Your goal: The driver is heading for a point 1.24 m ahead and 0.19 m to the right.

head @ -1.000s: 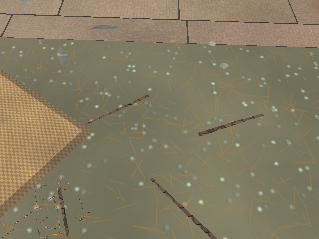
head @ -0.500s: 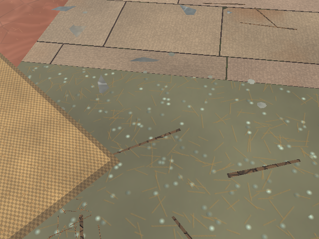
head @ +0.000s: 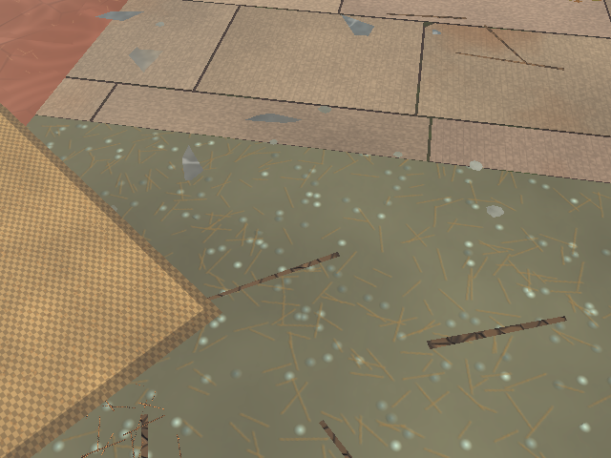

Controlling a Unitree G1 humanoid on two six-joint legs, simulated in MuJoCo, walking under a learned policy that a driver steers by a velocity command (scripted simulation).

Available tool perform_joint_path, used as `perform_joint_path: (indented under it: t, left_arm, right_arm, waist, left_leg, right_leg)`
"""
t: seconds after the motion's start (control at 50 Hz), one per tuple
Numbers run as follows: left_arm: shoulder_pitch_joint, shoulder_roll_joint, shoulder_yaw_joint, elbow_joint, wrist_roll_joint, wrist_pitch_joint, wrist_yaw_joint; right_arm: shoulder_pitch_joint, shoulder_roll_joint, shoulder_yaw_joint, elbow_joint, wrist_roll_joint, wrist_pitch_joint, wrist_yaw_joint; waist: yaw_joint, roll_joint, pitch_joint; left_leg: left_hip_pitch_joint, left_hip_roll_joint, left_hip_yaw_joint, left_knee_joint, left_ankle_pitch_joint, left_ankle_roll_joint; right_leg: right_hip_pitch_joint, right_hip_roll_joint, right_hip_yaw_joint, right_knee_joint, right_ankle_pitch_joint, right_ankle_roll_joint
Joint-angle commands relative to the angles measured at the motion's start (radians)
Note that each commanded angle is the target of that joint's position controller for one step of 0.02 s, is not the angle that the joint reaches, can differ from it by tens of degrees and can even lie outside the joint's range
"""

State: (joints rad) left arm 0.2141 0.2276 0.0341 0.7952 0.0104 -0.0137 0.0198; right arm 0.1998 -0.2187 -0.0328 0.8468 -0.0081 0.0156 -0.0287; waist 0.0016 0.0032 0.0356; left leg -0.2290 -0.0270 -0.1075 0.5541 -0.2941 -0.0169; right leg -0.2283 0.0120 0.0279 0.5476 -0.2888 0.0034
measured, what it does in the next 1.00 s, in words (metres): stands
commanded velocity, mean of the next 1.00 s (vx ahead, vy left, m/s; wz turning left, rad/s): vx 0.00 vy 0.00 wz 0.00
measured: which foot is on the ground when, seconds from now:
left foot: down 0.00-1.00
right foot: down 0.00-1.00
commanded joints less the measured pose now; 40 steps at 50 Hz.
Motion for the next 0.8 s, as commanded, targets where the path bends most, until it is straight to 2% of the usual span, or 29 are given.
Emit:
perform_joint_path:
  t: [0.02,0.44,0.8]
  left_arm:
    - [-0.002,0.100,0.024,-0.036,-0.001,-0.013,0.006]
    - [0.049,0.087,0.012,0.146,-0.009,-0.014,0.015]
    - [0.079,0.069,-0.002,0.233,-0.012,-0.006,0.016]
  right_arm:
    - [0.001,-0.108,-0.026,-0.026,0.001,-0.011,-0.006]
    - [0.045,-0.089,-0.021,0.162,0.005,-0.012,-0.021]
    - [0.095,-0.070,-0.002,0.234,0.008,-0.016,-0.023]
  waist:
    - [-0.003,0.002,-0.027]
    - [-0.004,-0.005,0.007]
    - [0.000,-0.005,0.019]
  left_leg:
    - [-0.009,0.041,-0.036,-0.099,0.147,0.022]
    - [0.011,0.025,-0.002,-0.136,0.143,0.008]
    - [0.003,0.021,0.017,-0.147,0.149,0.004]
  right_leg:
    - [0.007,-0.040,0.044,-0.099,0.118,-0.014]
    - [0.007,-0.033,0.039,-0.153,0.085,-0.028]
    - [0.017,-0.026,0.034,-0.162,0.109,-0.034]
